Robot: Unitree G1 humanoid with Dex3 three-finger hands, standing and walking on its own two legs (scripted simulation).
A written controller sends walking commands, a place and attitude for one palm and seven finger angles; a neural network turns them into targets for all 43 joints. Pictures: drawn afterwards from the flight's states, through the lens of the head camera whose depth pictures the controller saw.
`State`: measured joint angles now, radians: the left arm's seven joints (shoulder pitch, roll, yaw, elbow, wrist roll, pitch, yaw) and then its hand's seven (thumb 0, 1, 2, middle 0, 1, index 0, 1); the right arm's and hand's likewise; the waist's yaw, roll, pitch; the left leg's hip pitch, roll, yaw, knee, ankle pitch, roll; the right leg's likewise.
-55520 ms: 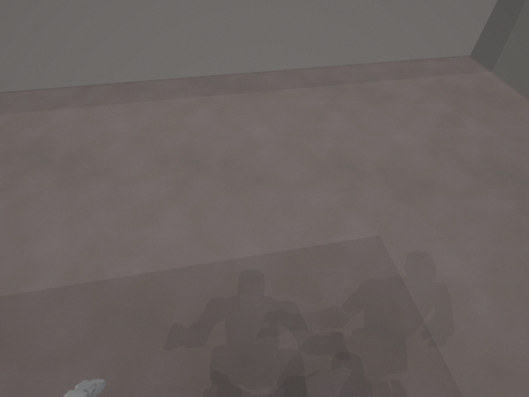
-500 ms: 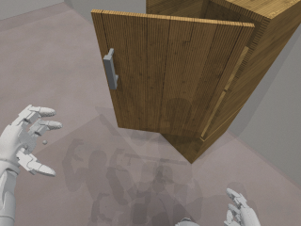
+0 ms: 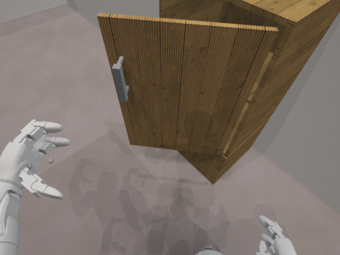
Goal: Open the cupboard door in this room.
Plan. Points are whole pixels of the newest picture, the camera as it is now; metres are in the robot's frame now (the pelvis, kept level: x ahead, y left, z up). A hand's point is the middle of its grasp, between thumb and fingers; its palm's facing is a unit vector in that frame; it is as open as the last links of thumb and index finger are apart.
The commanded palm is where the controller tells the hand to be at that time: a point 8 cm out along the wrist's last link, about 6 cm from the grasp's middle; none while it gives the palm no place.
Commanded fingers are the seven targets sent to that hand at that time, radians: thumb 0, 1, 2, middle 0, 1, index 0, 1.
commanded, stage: raise the hand with hooked fingers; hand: left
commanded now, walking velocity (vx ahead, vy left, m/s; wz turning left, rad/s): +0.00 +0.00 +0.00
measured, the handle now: (122, 79) +0.57 +0.18 +0.06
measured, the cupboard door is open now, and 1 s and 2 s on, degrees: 41 41 41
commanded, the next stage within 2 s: move the hooked fingers beside the handle in 0.02 s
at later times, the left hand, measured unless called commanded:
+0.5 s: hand (65, 138) +0.35 +0.26 +0.08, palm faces -0.07 -1.00 -0.02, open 14.0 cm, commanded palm +0.32 +0.31 +0.07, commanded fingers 0.00 -0.50 0.30 -0.30 -1.20 -0.30 -1.20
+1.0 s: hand (80, 115) +0.42 +0.25 +0.07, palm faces -0.08 -1.00 -0.01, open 14.0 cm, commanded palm +0.40 +0.30 +0.07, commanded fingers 0.00 -0.50 0.30 -0.30 -1.20 -0.30 -1.20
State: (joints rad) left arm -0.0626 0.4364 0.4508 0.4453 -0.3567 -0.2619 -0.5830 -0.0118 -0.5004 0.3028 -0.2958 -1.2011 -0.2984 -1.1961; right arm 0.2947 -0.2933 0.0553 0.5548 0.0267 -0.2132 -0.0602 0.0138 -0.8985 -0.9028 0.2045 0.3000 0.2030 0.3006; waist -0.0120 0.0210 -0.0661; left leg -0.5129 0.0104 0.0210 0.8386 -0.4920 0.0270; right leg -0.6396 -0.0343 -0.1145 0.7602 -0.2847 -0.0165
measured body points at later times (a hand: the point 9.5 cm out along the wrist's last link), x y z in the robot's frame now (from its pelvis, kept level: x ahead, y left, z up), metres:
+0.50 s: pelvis +0.00 +0.00 +0.00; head +0.06 +0.00 +0.44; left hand +0.34 +0.31 +0.08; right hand +0.13 -0.26 -0.09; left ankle -0.04 +0.10 -0.70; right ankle +0.05 -0.12 -0.70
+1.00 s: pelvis +0.00 +0.00 -0.01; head +0.09 +0.01 +0.43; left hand +0.41 +0.30 +0.08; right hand +0.07 -0.27 -0.11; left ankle -0.04 +0.10 -0.70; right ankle +0.05 -0.12 -0.70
